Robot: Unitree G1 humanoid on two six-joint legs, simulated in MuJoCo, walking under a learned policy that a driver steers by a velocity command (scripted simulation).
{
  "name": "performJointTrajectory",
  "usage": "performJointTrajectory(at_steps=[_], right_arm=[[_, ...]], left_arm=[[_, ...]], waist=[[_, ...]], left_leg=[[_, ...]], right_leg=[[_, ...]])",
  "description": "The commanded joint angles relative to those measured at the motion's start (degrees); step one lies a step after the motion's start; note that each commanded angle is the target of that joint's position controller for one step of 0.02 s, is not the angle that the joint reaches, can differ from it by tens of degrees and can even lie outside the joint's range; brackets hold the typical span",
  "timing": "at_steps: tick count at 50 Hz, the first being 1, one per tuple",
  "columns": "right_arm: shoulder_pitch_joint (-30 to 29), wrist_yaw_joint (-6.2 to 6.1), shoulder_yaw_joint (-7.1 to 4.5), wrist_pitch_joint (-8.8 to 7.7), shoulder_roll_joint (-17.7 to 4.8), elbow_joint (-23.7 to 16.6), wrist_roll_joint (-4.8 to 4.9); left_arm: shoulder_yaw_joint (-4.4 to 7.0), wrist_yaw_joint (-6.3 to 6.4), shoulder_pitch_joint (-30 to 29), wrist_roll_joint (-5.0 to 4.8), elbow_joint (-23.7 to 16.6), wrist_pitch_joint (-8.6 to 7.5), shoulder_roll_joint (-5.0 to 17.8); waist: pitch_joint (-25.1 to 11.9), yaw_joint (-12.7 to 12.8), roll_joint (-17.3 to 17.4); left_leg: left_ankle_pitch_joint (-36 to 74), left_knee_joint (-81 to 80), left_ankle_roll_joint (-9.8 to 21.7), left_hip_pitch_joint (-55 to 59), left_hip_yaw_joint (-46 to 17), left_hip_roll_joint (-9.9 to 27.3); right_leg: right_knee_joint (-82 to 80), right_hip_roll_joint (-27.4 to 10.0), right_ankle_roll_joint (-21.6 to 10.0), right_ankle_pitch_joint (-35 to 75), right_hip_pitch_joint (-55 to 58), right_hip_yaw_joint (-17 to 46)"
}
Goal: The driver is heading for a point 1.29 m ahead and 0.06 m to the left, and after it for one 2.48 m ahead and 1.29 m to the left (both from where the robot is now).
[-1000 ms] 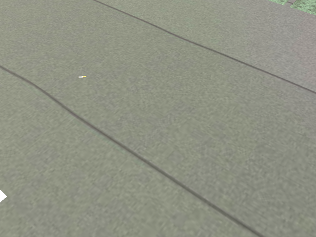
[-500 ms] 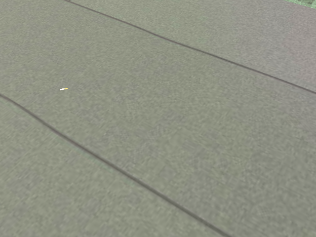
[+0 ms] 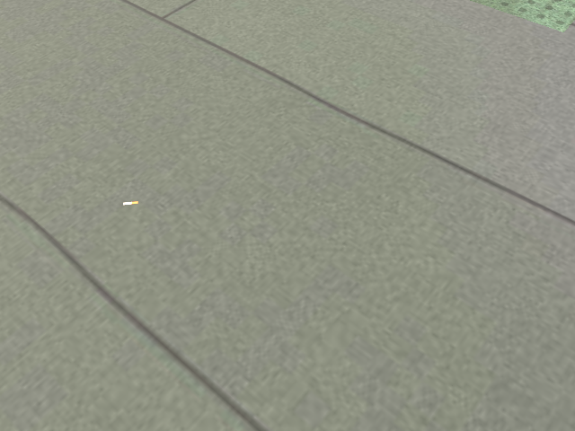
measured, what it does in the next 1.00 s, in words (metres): walks ahead: left foot, then right foot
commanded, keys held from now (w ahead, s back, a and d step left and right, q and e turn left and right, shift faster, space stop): w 1.00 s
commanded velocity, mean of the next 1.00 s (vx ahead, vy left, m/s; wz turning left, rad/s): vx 0.50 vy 0.00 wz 0.00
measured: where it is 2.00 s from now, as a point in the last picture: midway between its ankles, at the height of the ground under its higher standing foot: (330, 227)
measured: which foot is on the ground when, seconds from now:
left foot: up 0.00-0.16, down 0.18-0.74, up 0.76-1.00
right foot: down 0.00-0.16, up 0.18-0.70, down 0.72-1.00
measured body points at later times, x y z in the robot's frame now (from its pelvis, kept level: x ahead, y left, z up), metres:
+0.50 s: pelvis +0.28 +0.02 +0.00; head +0.30 +0.02 +0.45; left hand +0.42 +0.25 -0.13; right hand +0.21 -0.22 -0.14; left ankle +0.23 +0.07 -0.74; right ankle +0.42 -0.14 -0.68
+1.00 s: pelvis +0.55 -0.04 +0.00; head +0.57 -0.05 +0.45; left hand +0.51 +0.21 -0.14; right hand +0.65 -0.29 -0.14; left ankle +0.64 +0.12 -0.67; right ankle +0.53 -0.10 -0.74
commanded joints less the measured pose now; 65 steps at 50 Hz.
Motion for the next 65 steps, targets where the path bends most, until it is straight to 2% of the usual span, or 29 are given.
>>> performJointTrajectory(at_steps=[1,4,7,8,9,10,11,12,13,15,17,21,26,31,33,35,36,37,38,39,40,42,45,48,58,61,63,64,65], right_arm=[[-9.18,-0.09,0.25,-0.96,-2.12,-5.07,0.47],[-9.65,-0.49,0.16,-1.44,-2.89,-5.41,0.77],[3.59,-1.92,-1.13,-2.16,-5.41,-1.00,0.80],[12.90,-2.56,-1.90,-2.70,-6.66,1.76,0.46],[22.60,-3.37,-3.17,-2.87,-10.60,3.56,-0.99],[23.16,-3.07,-4.06,-2.57,-13.90,3.87,-1.94],[20.04,-2.21,-3.66,-2.18,-10.30,3.94,0.85],[13.71,-1.97,-2.98,-2.30,-8.05,3.19,1.37],[11.15,-1.68,-2.42,-2.82,-5.25,3.11,1.08],[11.83,-2.00,-1.37,-3.72,-2.19,4.97,0.86],[14.97,-2.14,-1.35,-4.68,-2.87,6.82,1.11],[19.46,-2.05,-1.50,-4.96,-4.98,8.79,1.33],[25.15,-2.24,-0.97,-4.80,-4.95,10.44,1.27],[28.41,-3.16,-0.97,-4.22,-5.90,12.12,0.31],[26.70,-3.54,-1.16,-4.07,-6.61,12.23,0.16],[24.86,-3.50,-1.28,-3.78,-7.24,12.22,0.46],[24.13,-3.36,-0.83,-3.95,-6.17,10.85,0.96],[29.92,-2.78,0.36,-3.95,-0.21,9.36,3.33],[28.78,-2.87,-1.22,-3.85,-5.35,10.31,1.77],[23.41,-2.76,-1.70,-3.76,-5.79,8.62,1.21],[20.03,-2.47,-1.48,-3.99,-4.76,7.76,0.92],[19.74,-1.95,-1.45,-2.78,-2.79,7.88,-0.29],[19.03,-1.03,-1.47,-1.26,-1.35,7.55,-0.64],[11.09,-0.80,-1.57,-0.67,-2.09,4.75,-0.45],[-7.09,-0.86,-0.70,-1.41,-2.30,-1.52,0.42],[-4.25,-1.21,-1.22,-2.22,-3.11,-1.30,0.45],[10.41,-2.12,-2.50,-3.12,-4.86,3.67,0.05],[21.02,-2.80,-3.77,-3.67,-8.66,6.26,-1.29],[26.55,-2.85,-5.39,-3.50,-14.87,6.92,-2.03]], left_arm=[[1.22,0.82,4.93,0.33,-0.09,-0.59,7.50],[1.19,1.34,4.75,0.87,1.45,-0.41,8.25],[1.53,1.84,2.62,1.26,2.23,-0.09,10.15],[1.66,1.64,0.47,0.83,1.90,0.02,10.95],[1.11,1.22,-1.31,0.27,-0.08,-0.33,9.42],[0.16,0.58,6.17,-1.22,-0.31,0.02,3.18],[1.77,0.89,1.72,0.49,-0.03,0.15,9.96],[2.02,0.60,-3.84,0.50,-2.24,-0.17,9.92],[1.97,0.37,-6.36,0.68,-2.64,-0.29,9.27],[1.76,-0.32,-5.60,1.75,-2.28,1.11,6.95],[1.55,-1.05,-5.86,1.97,-2.31,2.11,5.13],[1.53,-1.55,-16.52,1.78,-5.89,2.88,5.79],[0.66,-1.65,-28.13,0.81,-9.03,2.77,5.08],[0.81,-1.37,-34.42,0.82,-11.28,2.28,6.40],[1.26,-1.08,-31.39,0.88,-10.64,1.74,7.14],[2.58,-0.20,-16.84,1.29,-5.64,0.85,9.07],[3.82,0.50,-6.45,2.60,-2.96,0.29,12.57],[5.45,0.66,-0.48,3.69,-2.35,0.42,18.61],[5.19,-0.02,-3.15,1.25,-2.20,1.30,16.24],[4.42,-0.25,-9.83,0.26,-2.78,1.42,13.44],[3.61,-0.55,-13.85,0.19,-3.36,1.02,9.95],[2.54,-0.29,-15.41,0.20,-2.19,0.29,6.41],[2.51,-0.08,-11.00,0.10,0.33,-0.89,7.18],[2.55,-0.05,-7.78,0.15,1.60,-0.97,8.28],[2.07,0.99,1.86,0.95,5.29,-0.47,8.76],[2.39,1.49,0.11,1.30,5.63,-0.22,9.74],[2.48,1.35,-1.73,0.99,5.57,0.07,10.19],[1.96,1.15,-2.34,0.42,4.10,-0.07,8.95],[0.85,0.43,3.86,-2.00,2.84,-0.05,3.16]], waist=[[4.00,0.52,-5.81],[3.85,-0.53,-6.03],[-3.15,-6.17,-7.53],[-7.32,-10.68,-7.23],[-13.90,-14.32,-2.88],[-18.63,-8.89,9.25],[-14.00,-9.23,-0.85],[-5.18,-6.42,-0.51],[-1.26,-5.03,-2.77],[0.45,-1.61,-2.01],[0.65,-0.80,-1.09],[3.32,-2.11,-0.17],[3.47,-5.64,1.20],[4.16,-6.83,1.73],[2.99,-4.46,2.01],[-4.17,1.81,0.81],[-10.58,5.56,-1.63],[-19.14,4.18,-14.07],[-18.67,3.50,-9.36],[-8.67,0.49,-6.91],[-3.64,-0.71,-4.39],[-0.03,-4.17,-5.29],[0.02,-5.51,-5.36],[2.52,-4.51,-5.35],[4.84,0.12,-5.97],[3.40,-2.29,-6.30],[-4.12,-8.43,-4.85],[-10.82,-12.08,-1.70],[-18.97,-10.39,11.42]], left_leg=[[1.92,-7.42,0.73,-0.45,2.46,-2.16],[-1.91,-11.87,3.18,3.92,3.33,-4.15],[-8.69,-14.69,6.50,19.41,3.88,-8.43],[-5.76,-18.27,8.40,31.97,1.80,-6.58],[-12.89,-18.68,11.79,46.54,-10.68,4.82],[-13.93,-21.89,21.48,61.13,-39.53,21.33],[-19.50,-28.07,20.40,55.03,-42.24,18.77],[-18.88,-31.03,18.16,45.80,-32.70,16.74],[-12.83,-33.30,16.37,38.68,-27.33,14.31],[-5.92,-35.48,12.71,30.78,-19.07,9.69],[-0.37,-36.60,12.13,28.80,-15.17,8.29],[4.82,-38.76,10.64,29.00,-9.93,6.08],[11.97,-37.64,7.78,33.71,-6.59,4.64],[17.62,-33.69,8.98,44.42,-7.52,8.51],[27.73,-28.85,8.15,45.54,-6.47,9.13],[35.43,-13.07,6.38,42.44,-3.90,6.79],[21.57,1.05,5.36,31.48,-2.52,4.66],[-13.44,24.37,2.28,10.74,2.14,-5.02],[-29.02,30.81,3.18,4.55,-5.16,-6.43],[-23.72,30.68,3.56,1.42,-6.25,-2.81],[-19.52,27.49,3.42,2.61,-6.09,-0.83],[-16.53,21.69,2.47,7.91,-5.63,1.65],[-13.78,18.83,1.15,8.53,-3.96,1.91],[-7.49,12.76,-0.12,2.63,-2.61,3.17],[-2.40,-9.46,1.07,1.29,0.57,0.27],[-8.81,-13.41,3.63,8.27,1.70,-2.27],[-7.85,-18.52,6.16,27.01,3.28,-5.72],[-10.98,-18.89,9.09,42.74,-6.11,2.90],[-16.07,-23.77,17.68,59.78,-34.51,20.60]], right_leg=[[-0.93,-15.93,-1.01,37.33,0.65,6.36],[2.52,-17.20,-1.01,47.94,4.30,5.47],[18.47,-17.25,0.10,66.05,5.70,4.61],[28.95,-16.39,0.20,60.33,-0.07,3.66],[44.89,-13.70,0.04,40.00,-11.79,2.14],[67.41,-2.33,2.44,-13.74,-34.85,-0.89],[69.89,-4.07,0.83,-12.55,-40.29,4.88],[66.64,-7.05,0.62,-6.24,-41.47,4.99],[63.65,-8.65,0.77,-3.53,-39.28,4.55],[58.87,-10.74,2.05,-2.18,-33.79,4.18],[55.95,-11.28,3.16,-1.39,-32.95,2.77],[46.98,-13.31,4.89,7.06,-39.55,-0.06],[31.67,-11.48,5.30,15.51,-38.45,-2.99],[24.68,-9.72,3.25,10.79,-39.46,-3.09],[21.66,-7.73,1.39,5.97,-33.37,-3.73],[16.37,-4.46,-1.26,6.25,-15.27,-4.98],[16.45,-12.20,-4.04,3.93,0.31,3.18],[13.05,-30.10,-11.90,-1.15,17.35,30.45],[6.70,-30.80,-13.00,-1.74,14.28,40.06],[5.46,-28.26,-10.95,-3.66,5.65,30.18],[2.90,-25.77,-9.24,0.20,-2.35,23.84],[0.01,-20.66,-5.45,6.71,-11.51,14.94],[-1.57,-18.74,-5.42,14.36,-13.36,9.76],[-3.76,-17.63,-5.29,14.97,-12.31,7.30],[-0.75,-19.46,-4.86,26.66,1.27,4.34],[5.70,-20.25,-3.70,40.09,3.71,2.94],[22.21,-17.41,-1.77,48.65,0.14,0.05],[37.17,-15.04,-0.61,34.31,-11.14,-1.49],[60.84,-4.43,2.47,-3.55,-32.53,-5.22]])
Velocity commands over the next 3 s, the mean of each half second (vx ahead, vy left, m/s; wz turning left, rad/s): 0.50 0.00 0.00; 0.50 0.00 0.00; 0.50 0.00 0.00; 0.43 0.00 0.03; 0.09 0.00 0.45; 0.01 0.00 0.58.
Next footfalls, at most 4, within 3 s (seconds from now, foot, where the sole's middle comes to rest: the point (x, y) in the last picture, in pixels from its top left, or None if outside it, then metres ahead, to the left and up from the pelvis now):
0.18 left None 0.27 0.07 -0.78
0.72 right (372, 393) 0.57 -0.10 -0.78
1.28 left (301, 283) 0.87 0.08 -0.78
1.84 right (362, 201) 1.17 -0.10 -0.78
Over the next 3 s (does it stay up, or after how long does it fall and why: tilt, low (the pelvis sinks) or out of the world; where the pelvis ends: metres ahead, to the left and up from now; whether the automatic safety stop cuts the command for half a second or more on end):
stays up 1.13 -0.04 0.00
